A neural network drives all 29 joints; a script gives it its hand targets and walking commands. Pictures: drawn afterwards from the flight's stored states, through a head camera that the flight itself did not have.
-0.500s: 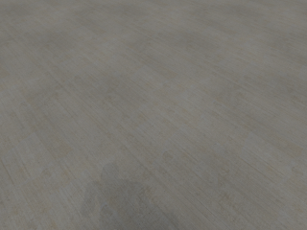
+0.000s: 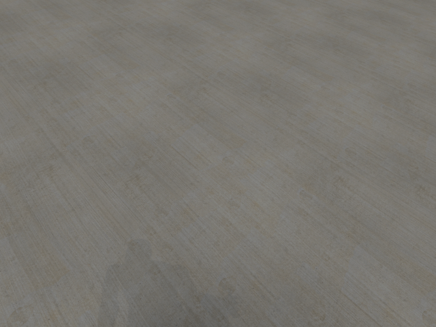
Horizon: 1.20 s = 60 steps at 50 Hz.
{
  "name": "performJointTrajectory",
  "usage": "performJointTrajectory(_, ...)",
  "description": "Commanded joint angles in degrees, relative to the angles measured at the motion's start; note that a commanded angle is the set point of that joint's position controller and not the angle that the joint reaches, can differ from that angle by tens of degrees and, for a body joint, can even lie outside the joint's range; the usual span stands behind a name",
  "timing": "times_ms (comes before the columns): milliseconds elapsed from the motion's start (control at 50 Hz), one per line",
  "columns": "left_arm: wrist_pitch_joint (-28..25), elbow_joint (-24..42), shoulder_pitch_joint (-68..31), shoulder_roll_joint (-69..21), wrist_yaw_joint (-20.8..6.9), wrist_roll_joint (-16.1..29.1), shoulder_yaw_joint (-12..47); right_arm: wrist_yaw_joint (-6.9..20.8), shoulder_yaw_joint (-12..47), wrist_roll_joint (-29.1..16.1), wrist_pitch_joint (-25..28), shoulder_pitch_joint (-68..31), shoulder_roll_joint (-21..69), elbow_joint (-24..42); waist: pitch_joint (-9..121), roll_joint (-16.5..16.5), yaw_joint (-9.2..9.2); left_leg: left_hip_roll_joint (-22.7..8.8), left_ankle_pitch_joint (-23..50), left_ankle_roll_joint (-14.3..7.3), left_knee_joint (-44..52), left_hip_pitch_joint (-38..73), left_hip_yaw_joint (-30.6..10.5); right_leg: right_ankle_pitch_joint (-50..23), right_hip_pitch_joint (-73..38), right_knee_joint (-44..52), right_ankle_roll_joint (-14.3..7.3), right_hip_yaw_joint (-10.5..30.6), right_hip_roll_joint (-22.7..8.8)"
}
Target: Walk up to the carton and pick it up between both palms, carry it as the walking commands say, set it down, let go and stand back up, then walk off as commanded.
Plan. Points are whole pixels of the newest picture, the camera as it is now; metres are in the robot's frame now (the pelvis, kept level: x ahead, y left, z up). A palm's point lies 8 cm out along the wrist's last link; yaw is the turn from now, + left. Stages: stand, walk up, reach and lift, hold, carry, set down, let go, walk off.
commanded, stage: walk off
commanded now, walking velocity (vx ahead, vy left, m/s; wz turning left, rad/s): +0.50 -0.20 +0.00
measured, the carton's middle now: out of the picture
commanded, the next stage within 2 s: stand in 0.14 s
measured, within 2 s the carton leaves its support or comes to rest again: neither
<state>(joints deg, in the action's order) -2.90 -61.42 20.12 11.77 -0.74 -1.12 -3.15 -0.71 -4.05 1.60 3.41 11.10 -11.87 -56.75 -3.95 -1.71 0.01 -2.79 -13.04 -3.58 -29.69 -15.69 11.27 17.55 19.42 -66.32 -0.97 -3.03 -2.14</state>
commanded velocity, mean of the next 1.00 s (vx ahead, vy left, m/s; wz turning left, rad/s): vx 0.06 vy -0.02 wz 0.00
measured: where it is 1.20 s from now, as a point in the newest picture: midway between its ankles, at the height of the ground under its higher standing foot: (230, 324)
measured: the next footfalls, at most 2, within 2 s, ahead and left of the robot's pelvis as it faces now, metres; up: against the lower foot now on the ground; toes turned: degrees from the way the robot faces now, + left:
right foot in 0.34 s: +0.33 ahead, -0.21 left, +0.00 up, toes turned -9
left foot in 0.68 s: +0.28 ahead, +0.01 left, +0.00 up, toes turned +8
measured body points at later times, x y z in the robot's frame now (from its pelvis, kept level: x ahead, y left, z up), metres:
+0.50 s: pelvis +0.21 -0.11 +0.00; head +0.25 -0.13 +0.45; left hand +0.28 +0.13 -0.14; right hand +0.24 -0.35 -0.16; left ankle +0.14 +0.03 -0.67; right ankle +0.29 -0.21 -0.74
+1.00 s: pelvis +0.25 -0.10 +0.01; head +0.25 -0.10 +0.46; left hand +0.24 +0.12 -0.15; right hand +0.26 -0.31 -0.15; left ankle +0.24 +0.01 -0.74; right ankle +0.29 -0.21 -0.74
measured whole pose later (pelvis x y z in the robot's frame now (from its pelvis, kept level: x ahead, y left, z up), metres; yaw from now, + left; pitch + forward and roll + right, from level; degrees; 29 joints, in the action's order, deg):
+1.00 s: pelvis +0.25 -0.10 +0.01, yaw +0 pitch -2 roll +0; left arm -1.1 -64.9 17.5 8.6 1.3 -0.5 -0.1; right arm -1.6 -0.1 0.2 1.1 15.7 -7.6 -65.3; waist -0.5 -0.3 0.9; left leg -1.7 -12.1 -0.3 -20.0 -6.3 7.5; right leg 7.6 11.0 -20.1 -0.7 -8.9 -2.9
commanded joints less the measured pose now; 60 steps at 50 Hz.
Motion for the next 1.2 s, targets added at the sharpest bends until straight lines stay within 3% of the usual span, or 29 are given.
performJointTrajectory(0,0.76,2.77,2.83,0.93,-0.93,-0.88,-0.63,0.00,-0.05,-0.13,1.84,6.70,-2.99,-1.66,0.97,5.87,0.15,-16.45,8.06,-2.22,19.38,6.88,-17.03,-6.01,10.19,-0.04,1.71,4.10,-5.94)
performJointTrajectory(60,2.25,4.79,-1.13,0.09,-2.35,-0.77,-0.27,0.29,-0.42,-0.17,2.57,10.95,-5.91,-2.74,-0.83,7.97,0.32,-14.19,16.72,-0.86,19.20,6.16,-10.54,-9.81,12.69,5.54,2.93,1.55,-6.54)
performJointTrajectory(120,2.34,7.91,-8.98,0.17,-3.56,-0.51,0.45,0.46,-0.39,-0.14,2.50,13.02,-6.11,-2.61,-3.07,9.26,-1.20,-12.55,14.90,-0.26,20.92,4.88,-7.06,-15.51,13.16,16.19,4.27,-1.23,-6.93)
performJointTrajectory(160,1.88,8.51,-12.71,0.46,-3.48,0.11,0.81,0.65,-0.09,-0.34,2.56,13.19,-5.77,-2.21,-4.12,10.14,-2.15,-11.11,19.77,0.65,20.06,4.23,-3.66,-17.61,9.30,25.84,4.83,-3.86,-5.23)
performJointTrajectory(220,1.10,8.60,-15.63,1.27,-2.87,0.17,1.12,0.80,-0.20,-0.45,2.45,16.48,-7.04,-2.91,-3.03,12.58,-4.08,-12.15,24.85,0.71,17.27,7.20,-2.91,-18.00,4.38,33.13,4.05,-5.34,-2.80)
performJointTrajectory(260,0.68,7.79,-13.77,3.01,-2.20,-0.09,0.85,0.69,-0.62,-0.35,1.93,14.97,-8.19,-2.47,-1.18,14.10,-3.00,-13.12,28.85,1.20,13.08,9.39,-3.17,-15.33,0.95,36.47,2.60,-4.46,-1.96)
performJointTrajectory(280,0.23,6.32,-9.86,4.15,-1.68,-0.30,0.43,0.50,-0.81,-0.49,1.59,13.46,-8.50,-2.00,0.83,12.93,-0.98,-12.62,31.56,2.31,8.33,9.61,-2.73,-16.38,-4.43,40.26,1.88,-4.62,-1.32)
performJointTrajectory(300,-0.51,3.29,-2.51,6.26,-1.08,-0.83,-0.41,0.39,-0.49,-0.81,1.30,13.27,-7.28,-1.72,4.43,9.39,1.80,-10.39,29.87,3.60,0.40,8.01,-2.05,-19.78,-13.60,43.59,0.77,-5.43,-0.86)
performJointTrajectory(320,-1.52,1.23,4.82,10.22,-0.36,-1.91,-1.48,0.42,0.12,-1.05,1.26,14.38,-4.85,-1.13,8.82,2.97,4.31,-7.78,16.25,5.22,-9.51,1.54,-1.62,-38.72,-23.68,42.02,-0.25,-0.80,-7.71)
performJointTrajectory(340,-1.83,0.51,9.04,13.93,0.37,-2.16,-2.48,0.15,1.58,-1.82,0.96,21.25,1.87,-0.31,18.91,-11.53,3.18,-1.84,-26.30,7.36,-28.29,-10.73,-2.29,-69.98,-39.74,35.70,-7.25,13.39,-24.43)
performJointTrajectory(360,-1.32,0.02,10.29,15.22,0.82,-0.07,-2.69,-0.75,1.24,-3.06,-0.11,23.54,0.53,-2.12,25.97,-10.96,4.17,-0.30,-28.67,7.39,-37.82,-11.19,-8.43,-77.88,-39.58,38.34,-12.26,15.80,-27.57)
performJointTrajectory(380,-0.99,1.18,5.40,12.81,1.32,0.97,-2.09,-0.87,0.95,-2.37,-0.67,18.87,-1.53,-1.02,22.84,-10.22,3.65,-2.60,-25.38,6.99,-39.61,-10.98,-9.48,-62.02,-31.41,41.98,-12.46,13.39,-24.98)
performJointTrajectory(400,-0.96,2.41,-0.33,8.03,1.61,0.89,-0.61,-0.51,0.66,-1.36,-0.74,12.86,-2.40,-0.15,14.98,-7.29,2.18,-4.30,-21.22,6.61,-36.91,-11.32,-10.02,-53.12,-23.05,44.10,-10.39,10.44,-20.48)
performJointTrajectory(440,-0.77,3.38,-5.75,3.66,2.37,0.41,0.90,0.08,0.57,-0.24,-1.88,11.59,-1.54,-0.96,9.14,-6.59,-1.12,-5.82,-16.33,6.38,-29.44,-4.47,-10.80,-46.90,-10.60,47.20,-7.32,5.41,-16.09)
performJointTrajectory(480,-0.99,3.15,-6.56,2.75,2.52,-0.07,1.52,-0.05,1.23,-0.04,-3.68,14.84,1.55,-3.14,8.13,-5.64,-3.19,-4.20,-14.68,6.68,-23.59,0.05,-8.86,-40.91,-5.94,48.91,-6.70,2.99,-13.90)
performJointTrajectory(540,-1.16,2.37,-6.15,4.20,2.01,-0.23,1.44,-1.06,1.27,-0.20,-5.32,12.40,0.78,-3.60,7.11,-6.54,-2.74,-3.27,-12.49,6.99,-14.21,2.16,-7.53,-27.15,-3.70,51.21,-7.19,4.44,-13.83)
performJointTrajectory(600,-0.02,1.90,-6.45,5.35,1.71,0.05,1.32,-1.14,1.29,-0.54,-5.78,8.83,-0.32,-3.65,5.53,-6.14,-2.11,-2.44,-6.99,6.41,-6.90,5.73,-6.78,-6.99,0.06,54.10,-6.26,6.43,-13.76)
performJointTrajectory(640,1.16,1.61,-7.15,5.59,1.63,0.59,1.26,-0.91,1.54,-0.41,-5.28,8.84,-0.32,-4.44,3.17,-3.72,-2.91,-2.39,1.12,5.39,2.20,11.20,-6.35,6.96,4.89,55.63,-3.67,6.65,-12.63)
performJointTrajectory(660,1.54,1.23,-5.54,4.83,1.56,0.86,1.42,-0.91,1.62,-0.02,-4.70,9.05,-1.19,-4.57,1.65,-1.93,-2.83,-4.48,3.05,4.78,6.92,12.93,-8.43,10.75,6.81,56.13,-1.59,6.46,-11.46)
performJointTrajectory(680,1.76,1.22,-4.26,3.33,1.41,1.15,1.70,-0.95,1.64,0.30,-4.00,8.59,-3.00,-4.40,-0.09,1.53,-1.95,-8.29,-0.97,3.81,11.31,11.45,-12.25,8.84,7.23,54.69,0.25,4.66,-9.52)
performJointTrajectory(700,2.18,1.35,-3.50,1.18,1.33,1.31,2.21,-0.88,1.89,-0.66,-3.66,5.00,-4.22,-4.51,-2.04,9.53,0.67,-8.83,-10.42,3.18,14.24,0.40,-13.60,0.40,-1.53,52.01,2.14,0.95,-5.86)
performJointTrajectory(720,2.35,0.49,-2.32,1.52,1.40,1.06,2.22,-0.77,2.79,-0.92,-3.17,2.80,-1.67,-4.41,-1.75,10.24,1.51,-9.03,-13.22,3.19,17.92,-4.38,-14.52,-5.38,-8.68,48.59,2.50,0.10,-5.11)
performJointTrajectory(760,2.15,-1.12,0.97,1.55,1.53,0.55,2.21,-0.86,3.15,-1.36,-2.34,1.11,-1.88,-4.50,-0.74,8.09,2.78,-7.90,-9.24,3.72,19.25,-4.61,-13.53,-10.26,-13.07,47.35,2.31,0.18,-5.45)
performJointTrajectory(800,1.69,-1.76,1.55,2.00,1.63,0.20,2.11,-0.94,3.06,-1.50,-1.89,3.16,-1.77,-5.57,0.31,4.60,2.22,-6.75,-3.36,3.84,17.32,-0.33,-11.86,-11.15,-11.99,48.28,1.61,0.97,-6.28)
performJointTrajectory(860,1.47,-2.14,0.51,1.49,1.88,0.53,2.32,-0.90,3.14,-1.39,-1.91,5.79,-0.70,-6.82,0.40,2.55,1.05,-5.97,-0.46,3.47,16.00,2.84,-10.74,-10.23,-10.43,49.59,1.28,1.19,-6.42)
performJointTrajectory(1180,1.64,-4.25,1.55,0.06,2.78,0.68,2.61,-1.31,3.85,-1.26,-1.83,9.87,0.96,-9.14,-0.18,1.74,0.83,-5.09,3.75,2.79,15.48,4.92,-9.63,-12.78,-11.08,49.28,1.13,0.85,-6.26)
